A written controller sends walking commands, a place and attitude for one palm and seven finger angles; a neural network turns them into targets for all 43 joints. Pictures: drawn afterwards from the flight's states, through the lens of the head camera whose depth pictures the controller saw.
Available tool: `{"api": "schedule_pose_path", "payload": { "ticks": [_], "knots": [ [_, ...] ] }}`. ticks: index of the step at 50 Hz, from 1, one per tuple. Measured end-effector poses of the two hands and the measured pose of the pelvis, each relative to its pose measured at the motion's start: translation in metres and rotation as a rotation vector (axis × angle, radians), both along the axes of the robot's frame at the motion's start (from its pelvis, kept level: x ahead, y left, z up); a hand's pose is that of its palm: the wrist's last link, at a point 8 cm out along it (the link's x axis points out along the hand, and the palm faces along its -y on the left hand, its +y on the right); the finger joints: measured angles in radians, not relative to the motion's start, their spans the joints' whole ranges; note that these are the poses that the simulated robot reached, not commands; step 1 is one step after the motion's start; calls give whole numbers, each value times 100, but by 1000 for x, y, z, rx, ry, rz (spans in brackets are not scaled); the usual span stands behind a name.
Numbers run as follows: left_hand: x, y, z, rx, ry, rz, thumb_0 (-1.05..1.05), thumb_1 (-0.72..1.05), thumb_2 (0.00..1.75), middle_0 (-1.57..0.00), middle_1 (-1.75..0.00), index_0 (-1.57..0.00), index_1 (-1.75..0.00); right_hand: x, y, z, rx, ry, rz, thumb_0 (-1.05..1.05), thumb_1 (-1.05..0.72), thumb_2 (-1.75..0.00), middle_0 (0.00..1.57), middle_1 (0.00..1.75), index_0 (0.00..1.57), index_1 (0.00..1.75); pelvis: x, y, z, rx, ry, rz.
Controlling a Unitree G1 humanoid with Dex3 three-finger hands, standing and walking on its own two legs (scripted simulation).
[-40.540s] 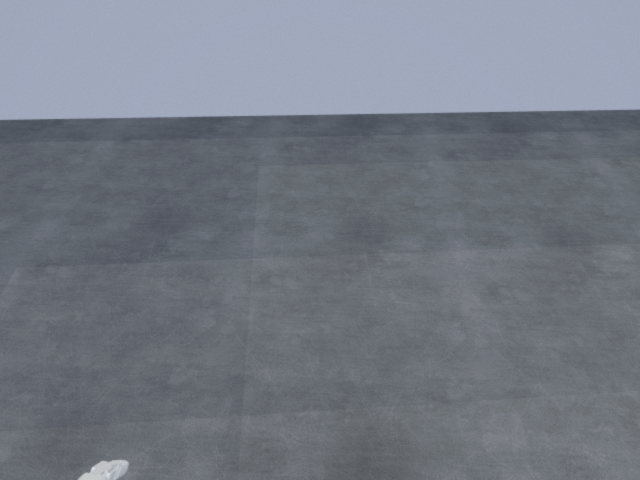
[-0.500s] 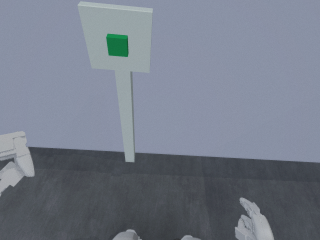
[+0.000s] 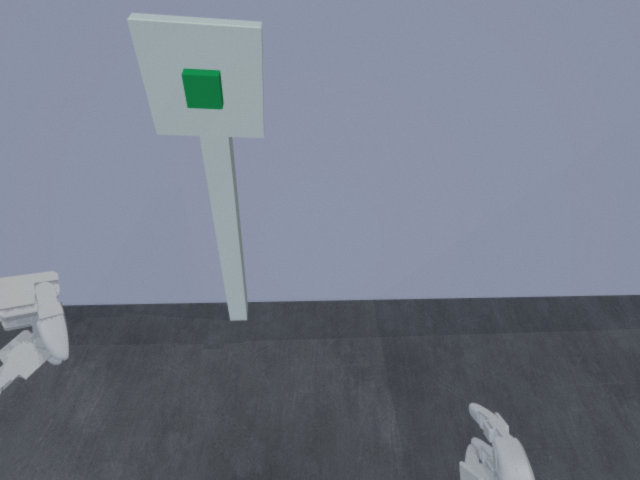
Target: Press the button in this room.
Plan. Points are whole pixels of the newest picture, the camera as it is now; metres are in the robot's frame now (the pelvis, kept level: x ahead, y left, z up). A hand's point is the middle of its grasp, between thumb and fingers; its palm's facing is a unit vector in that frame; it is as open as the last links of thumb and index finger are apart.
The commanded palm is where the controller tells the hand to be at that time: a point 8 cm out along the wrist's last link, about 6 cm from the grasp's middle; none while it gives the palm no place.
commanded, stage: stop stepping back and stand still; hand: left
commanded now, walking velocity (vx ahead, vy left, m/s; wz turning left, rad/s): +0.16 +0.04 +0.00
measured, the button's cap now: (203, 88) +0.71 +0.26 +0.12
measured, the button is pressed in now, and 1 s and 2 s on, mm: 0 0 0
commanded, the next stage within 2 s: let the arm hang, fingers relaxed in 0.66 s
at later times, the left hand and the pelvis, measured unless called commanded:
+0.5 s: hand (0, 431) +0.12 +0.24 +0.18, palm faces +0.39 -0.82 -0.43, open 3.1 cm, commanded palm +0.06 +0.28 +0.18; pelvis -0.06 +0.00 +0.00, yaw +2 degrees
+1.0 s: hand out of the picture +0.04 +0.21 -0.14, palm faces +0.02 -0.97 -0.24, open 3.1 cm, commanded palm none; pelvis -0.07 +0.01 +0.00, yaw +4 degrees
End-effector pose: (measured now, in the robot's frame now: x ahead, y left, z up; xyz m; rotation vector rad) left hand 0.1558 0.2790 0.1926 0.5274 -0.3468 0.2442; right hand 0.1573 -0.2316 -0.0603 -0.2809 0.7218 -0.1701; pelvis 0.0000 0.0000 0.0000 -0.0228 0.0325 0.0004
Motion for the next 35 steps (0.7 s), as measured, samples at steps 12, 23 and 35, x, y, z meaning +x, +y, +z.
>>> {"api": "schedule_pose_path", "payload": {
  "ticks": [12, 23, 35],
  "knots": [
    [-69, 5, -6, -52, 17, 101, 1, 89, 89, -131, -150, -131, -150, -63, -18, 1, -42, 16, -15, 1, -90, -89, 20, 30, 20, 30, -35, 2, 2, -7, -26, 17],
    [-69, 9, -5, -49, 7, 127, 1, 89, 89, -131, -150, -131, -150, -68, 27, -1, 71, -48, 49, 1, -90, -89, 20, 30, 20, 30, -57, 3, 5, 23, -42, 28],
    [-75, 24, -16, -85, 39, 186, 1, 89, 89, -131, -150, -131, -150, -57, 18, -14, 24, 35, 54, 1, -90, -89, 21, 30, 20, 30, -47, 13, 1, 10, -39, 52]
  ]
}}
